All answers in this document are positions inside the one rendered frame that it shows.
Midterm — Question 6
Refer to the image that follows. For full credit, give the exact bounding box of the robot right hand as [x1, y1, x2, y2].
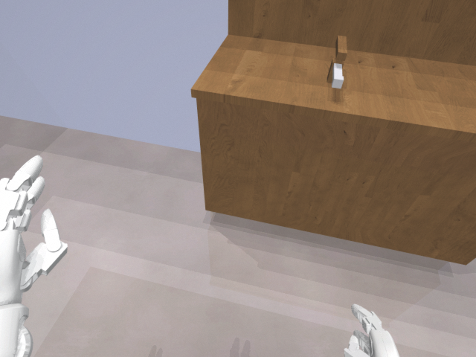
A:
[344, 304, 399, 357]

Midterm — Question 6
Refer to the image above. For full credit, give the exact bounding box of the counter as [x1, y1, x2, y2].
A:
[191, 0, 476, 265]

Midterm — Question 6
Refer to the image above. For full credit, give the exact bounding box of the tap lever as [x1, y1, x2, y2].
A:
[332, 63, 344, 89]

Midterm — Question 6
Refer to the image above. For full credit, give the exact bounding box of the robot left hand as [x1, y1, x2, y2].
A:
[0, 155, 68, 306]

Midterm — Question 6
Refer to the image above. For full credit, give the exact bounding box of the robot left forearm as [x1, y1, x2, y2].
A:
[0, 303, 33, 357]

